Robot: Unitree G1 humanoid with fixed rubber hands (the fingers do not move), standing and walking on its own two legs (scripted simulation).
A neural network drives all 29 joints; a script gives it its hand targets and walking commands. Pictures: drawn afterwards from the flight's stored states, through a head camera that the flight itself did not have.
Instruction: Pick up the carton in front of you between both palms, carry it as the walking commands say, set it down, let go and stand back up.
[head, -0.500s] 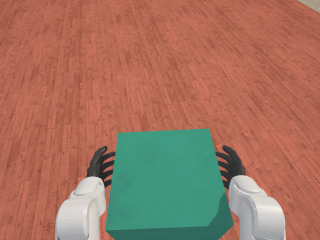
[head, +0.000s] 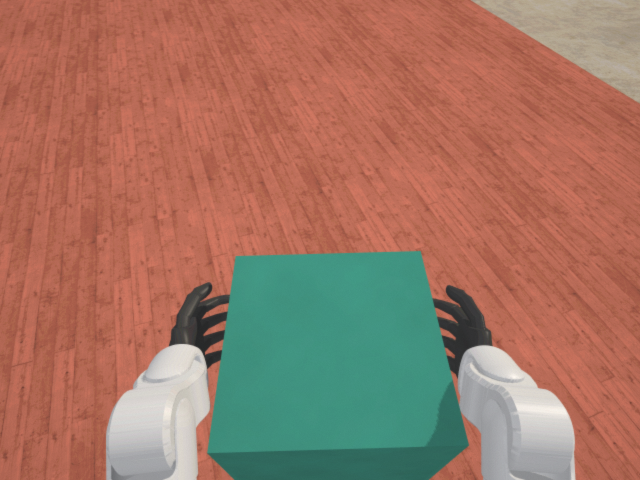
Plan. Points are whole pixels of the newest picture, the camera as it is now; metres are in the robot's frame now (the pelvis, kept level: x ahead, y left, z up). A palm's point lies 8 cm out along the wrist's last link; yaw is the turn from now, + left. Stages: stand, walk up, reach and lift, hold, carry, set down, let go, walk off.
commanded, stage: carry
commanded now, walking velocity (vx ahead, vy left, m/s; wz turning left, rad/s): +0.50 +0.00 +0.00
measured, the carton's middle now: (330, 381) +0.25 +0.00 +0.00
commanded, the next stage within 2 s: none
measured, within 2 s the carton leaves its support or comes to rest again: neither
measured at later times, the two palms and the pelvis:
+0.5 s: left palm (247, 167) +0.57 +0.12 +0.07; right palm (425, 164) +0.59 -0.18 +0.06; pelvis +0.34 -0.05 +0.00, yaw +4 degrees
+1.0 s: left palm (243, 74) +0.86 +0.15 +0.08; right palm (387, 75) +0.86 -0.15 +0.09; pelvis +0.60 -0.01 +0.00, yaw +1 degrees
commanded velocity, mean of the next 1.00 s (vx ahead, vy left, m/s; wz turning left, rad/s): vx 0.27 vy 0.00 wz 0.00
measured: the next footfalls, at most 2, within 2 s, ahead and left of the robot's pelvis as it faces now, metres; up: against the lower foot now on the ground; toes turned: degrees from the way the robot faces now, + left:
right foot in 0.32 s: +0.41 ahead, -0.13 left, +0.00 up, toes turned -9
left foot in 0.78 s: +0.69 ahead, +0.08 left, +0.00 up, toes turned -6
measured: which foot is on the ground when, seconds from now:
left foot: down 0.00-0.32, up 0.34-0.76, down 0.78-1.00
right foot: up 0.00-0.30, down 0.32-0.80, up 0.82-1.00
